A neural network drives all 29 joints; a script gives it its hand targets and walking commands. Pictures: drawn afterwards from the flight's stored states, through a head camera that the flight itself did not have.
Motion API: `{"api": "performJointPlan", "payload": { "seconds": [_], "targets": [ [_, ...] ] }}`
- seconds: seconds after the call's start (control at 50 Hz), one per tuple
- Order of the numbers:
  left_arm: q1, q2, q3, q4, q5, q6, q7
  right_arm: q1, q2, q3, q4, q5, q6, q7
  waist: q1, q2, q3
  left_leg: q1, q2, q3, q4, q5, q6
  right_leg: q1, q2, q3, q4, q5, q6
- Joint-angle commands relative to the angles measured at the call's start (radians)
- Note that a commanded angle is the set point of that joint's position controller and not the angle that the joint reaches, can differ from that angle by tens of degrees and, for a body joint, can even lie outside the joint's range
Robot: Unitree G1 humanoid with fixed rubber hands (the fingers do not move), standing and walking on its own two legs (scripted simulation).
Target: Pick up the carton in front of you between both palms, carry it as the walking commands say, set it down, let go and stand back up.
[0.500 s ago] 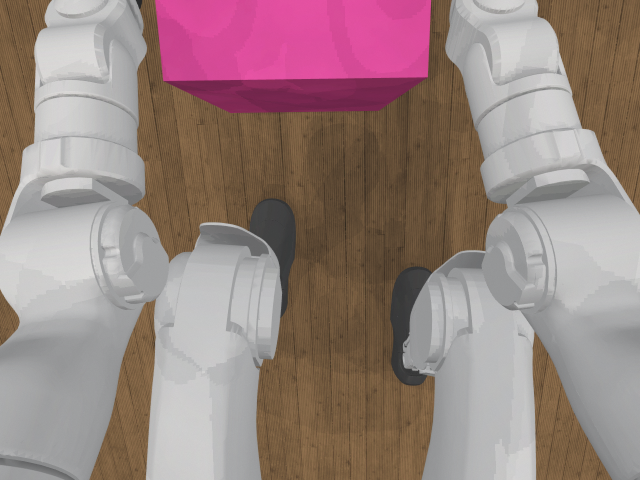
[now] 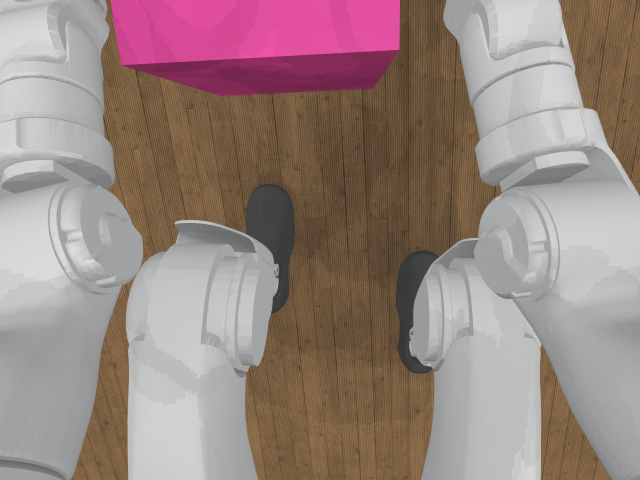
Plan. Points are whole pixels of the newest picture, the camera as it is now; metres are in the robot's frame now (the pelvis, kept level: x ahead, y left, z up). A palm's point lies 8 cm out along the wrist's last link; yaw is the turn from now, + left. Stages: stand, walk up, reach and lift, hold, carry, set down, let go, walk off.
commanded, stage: set down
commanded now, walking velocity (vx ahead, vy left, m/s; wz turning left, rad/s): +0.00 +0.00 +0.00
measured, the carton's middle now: out of the picture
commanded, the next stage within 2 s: let go in 1.52 s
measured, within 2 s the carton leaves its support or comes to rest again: neither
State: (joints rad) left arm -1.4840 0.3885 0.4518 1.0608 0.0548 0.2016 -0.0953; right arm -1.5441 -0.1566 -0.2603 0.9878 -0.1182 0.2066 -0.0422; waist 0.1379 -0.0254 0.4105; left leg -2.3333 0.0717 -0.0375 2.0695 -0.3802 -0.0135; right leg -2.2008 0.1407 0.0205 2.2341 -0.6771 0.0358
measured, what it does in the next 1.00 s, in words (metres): rises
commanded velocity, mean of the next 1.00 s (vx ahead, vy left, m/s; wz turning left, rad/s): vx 0.00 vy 0.00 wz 0.00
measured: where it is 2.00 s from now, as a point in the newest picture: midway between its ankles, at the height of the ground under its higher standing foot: (345, 301)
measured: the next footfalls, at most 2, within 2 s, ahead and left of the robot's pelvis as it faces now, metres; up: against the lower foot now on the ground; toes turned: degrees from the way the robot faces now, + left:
none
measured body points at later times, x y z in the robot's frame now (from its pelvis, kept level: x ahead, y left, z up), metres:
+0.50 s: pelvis +0.00 +0.01 +0.00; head +0.39 +0.04 +0.21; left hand +0.52 +0.31 -0.19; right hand +0.60 -0.07 -0.19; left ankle +0.16 +0.14 -0.34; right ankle +0.09 -0.11 -0.34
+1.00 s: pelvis +0.02 +0.01 +0.09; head +0.36 +0.06 +0.38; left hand +0.53 +0.32 -0.02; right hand +0.62 -0.05 -0.02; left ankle +0.16 +0.14 -0.34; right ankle +0.09 -0.11 -0.34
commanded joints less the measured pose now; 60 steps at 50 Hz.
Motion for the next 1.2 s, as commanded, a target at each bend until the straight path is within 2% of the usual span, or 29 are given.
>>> {"api": "performJointPlan", "payload": {
  "seconds": [0.0, 0.1, 0.14, 0.18, 0.24, 0.28, 0.32, 0.38, 0.42, 0.46, 0.52, 0.62, 0.7, 0.76, 0.8, 0.86, 0.94, 1.0, 1.08, 1.18],
  "targets": [
    [-0.346, -0.702, -0.192, 0.001, -0.029, 0.008, -0.176, -0.329, 0.584, 0.195, 0.011, 0.015, 0.0, 0.15, 0.004, -0.14, -0.774, 0.557, -0.106, 0.055, -0.053, 0.044, 0.02, 0.193, 0.007, -0.045, -0.28, 0.093, -0.046],
    [-0.328, -0.646, -0.16, 0.015, -0.008, -0.004, -0.162, -0.323, 0.525, 0.181, 0.0, -0.001, -0.004, 0.136, 0.01, -0.14, -0.763, 0.561, -0.101, 0.065, -0.049, 0.048, 0.011, 0.238, 0.002, -0.038, -0.279, 0.105, -0.036],
    [-0.315, -0.579, -0.132, 0.027, -0.002, -0.019, -0.142, -0.32, 0.454, 0.174, -0.009, -0.001, -0.011, 0.119, 0.016, -0.137, -0.777, 0.58, -0.095, 0.074, -0.046, 0.061, 0.003, 0.266, -0.003, -0.038, -0.281, 0.115, -0.026],
    [-0.269, -0.401, -0.067, 0.053, 0.005, -0.047, -0.096, -0.289, 0.277, 0.15, -0.02, 0.002, -0.028, 0.077, 0.018, -0.128, -0.801, 0.614, -0.082, 0.085, -0.044, 0.08, -0.008, 0.301, -0.015, -0.039, -0.283, 0.13, -0.008],
    [-0.172, 0.079, 0.031, 0.084, -0.006, -0.128, 0.05, -0.242, -0.207, 0.121, -0.035, 0.054, -0.066, -0.046, 0.039, -0.095, -0.892, 0.711, -0.063, 0.091, -0.041, 0.138, -0.019, 0.352, -0.037, -0.033, -0.271, 0.182, 0.014],
    [-0.229, 0.169, -0.002, 0.084, -0.074, -0.171, 0.108, -0.303, -0.28, 0.158, -0.03, 0.129, -0.078, -0.08, 0.058, -0.092, -0.99, 0.755, -0.058, 0.081, -0.029, 0.227, -0.007, 0.369, -0.044, -0.032, -0.258, 0.243, 0.024],
    [-0.28, 0.203, -0.044, 0.08, -0.131, -0.199, 0.129, -0.341, -0.264, 0.229, -0.028, 0.21, -0.088, -0.082, 0.086, -0.105, -1.071, 0.798, -0.049, 0.065, -0.015, 0.31, 0.008, 0.376, -0.052, -0.023, -0.238, 0.291, 0.024],
    [-0.295, 0.22, -0.105, 0.076, -0.201, -0.218, 0.13, -0.356, -0.213, 0.33, -0.055, 0.307, -0.096, -0.069, 0.13, -0.125, -1.165, 0.864, -0.035, 0.051, -0.011, 0.39, 0.018, 0.388, -0.064, -0.024, -0.222, 0.315, 0.027],
    [-0.281, 0.234, -0.115, 0.062, -0.222, -0.218, 0.128, -0.349, -0.211, 0.35, -0.079, 0.332, -0.093, -0.066, 0.148, -0.128, -1.22, 0.931, -0.031, 0.049, -0.017, 0.422, 0.021, 0.38, -0.063, -0.038, -0.226, 0.297, 0.03],
    [-0.266, 0.252, -0.112, 0.039, -0.228, -0.21, 0.129, -0.342, -0.232, 0.342, -0.107, 0.336, -0.086, -0.07, 0.152, -0.121, -1.277, 1.007, -0.03, 0.05, -0.026, 0.438, 0.024, 0.364, -0.059, -0.056, -0.236, 0.267, 0.032],
    [-0.252, 0.263, -0.107, -0.033, -0.224, -0.187, 0.139, -0.337, -0.276, 0.304, -0.16, 0.317, -0.071, -0.088, 0.137, -0.098, -1.383, 1.124, -0.038, 0.059, -0.044, 0.44, 0.021, 0.359, -0.048, -0.084, -0.259, 0.231, 0.028],
    [-0.247, 0.234, -0.137, -0.19, -0.225, -0.113, 0.159, -0.31, -0.314, 0.228, -0.231, 0.281, -0.018, -0.12, 0.085, -0.036, -1.552, 1.268, -0.065, 0.089, -0.109, 0.384, 0.004, 0.397, -0.02, -0.121, -0.335, 0.169, 0.009],
    [-0.209, 0.159, -0.155, -0.178, -0.204, -0.059, 0.156, -0.244, -0.296, 0.159, -0.14, 0.249, 0.018, -0.115, 0.044, 0.021, -1.388, 1.156, -0.076, 0.101, -0.196, 0.24, -0.012, 0.323, -0.014, -0.117, -0.407, 0.076, -0.011],
    [-0.156, 0.097, -0.145, -0.151, -0.157, -0.057, 0.145, -0.182, -0.269, 0.113, -0.057, 0.202, 0.008, -0.094, 0.022, 0.039, -1.277, 1.056, -0.081, 0.099, -0.246, 0.202, -0.021, 0.267, -0.014, -0.106, -0.448, 0.067, -0.017],
    [-0.125, 0.077, -0.128, -0.147, -0.129, -0.063, 0.14, -0.155, -0.256, 0.094, -0.031, 0.18, -0.005, -0.083, 0.018, 0.037, -1.264, 1.031, -0.086, 0.1, -0.273, 0.215, -0.024, 0.258, -0.013, -0.103, -0.475, 0.084, -0.014],
    [-0.091, 0.076, -0.096, -0.162, -0.098, -0.069, 0.137, -0.135, -0.242, 0.081, -0.035, 0.163, -0.018, -0.074, 0.03, 0.022, -1.299, 1.034, -0.094, 0.105, -0.314, 0.248, -0.024, 0.277, -0.009, -0.1, -0.517, 0.112, -0.008],
    [-0.051, 0.098, -0.06, -0.212, -0.082, -0.064, 0.136, -0.126, -0.224, 0.095, -0.101, 0.166, -0.015, -0.073, 0.058, -0.012, -1.401, 1.082, -0.104, 0.111, -0.371, 0.306, -0.019, 0.347, -0.001, -0.1, -0.574, 0.157, 0.004],
    [-0.021, 0.111, -0.05, -0.268, -0.09, -0.049, 0.13, -0.119, -0.222, 0.108, -0.177, 0.169, -0.002, -0.077, 0.067, -0.041, -1.503, 1.146, -0.111, 0.114, -0.415, 0.365, -0.015, 0.423, 0.004, -0.101, -0.62, 0.201, 0.012],
    [0.017, 0.118, -0.057, -0.344, -0.113, -0.019, 0.115, -0.1, -0.226, 0.115, -0.272, 0.17, 0.025, -0.082, 0.061, -0.069, -1.616, 1.245, -0.12, 0.115, -0.477, 0.44, -0.009, 0.525, 0.007, -0.105, -0.685, 0.259, 0.019],
    [0.06, 0.103, -0.068, -0.389, -0.124, 0.009, 0.099, -0.053, -0.227, 0.102, -0.305, 0.161, 0.047, -0.075, 0.041, -0.058, -1.624, 1.336, -0.125, 0.108, -0.565, 0.475, -0.01, 0.574, 0.005, -0.105, -0.777, 0.288, 0.018]
  ]
}}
